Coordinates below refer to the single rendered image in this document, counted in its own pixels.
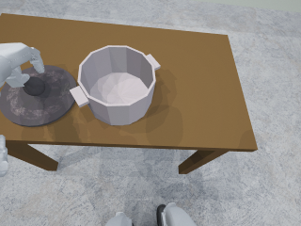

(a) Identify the pot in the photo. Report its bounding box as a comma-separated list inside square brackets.
[70, 45, 161, 126]

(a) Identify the left robot forearm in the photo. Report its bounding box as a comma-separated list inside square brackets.
[0, 55, 12, 96]

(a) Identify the table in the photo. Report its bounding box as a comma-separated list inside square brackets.
[0, 13, 258, 174]

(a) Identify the robot right thigh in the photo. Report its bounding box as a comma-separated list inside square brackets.
[161, 206, 197, 226]

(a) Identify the lid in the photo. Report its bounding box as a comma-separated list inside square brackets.
[0, 65, 77, 127]

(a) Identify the robot left hand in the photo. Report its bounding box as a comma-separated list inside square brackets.
[0, 42, 45, 88]

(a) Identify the knob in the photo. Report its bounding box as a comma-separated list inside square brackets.
[23, 76, 45, 96]

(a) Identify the robot right shin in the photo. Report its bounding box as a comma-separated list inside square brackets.
[164, 202, 176, 210]

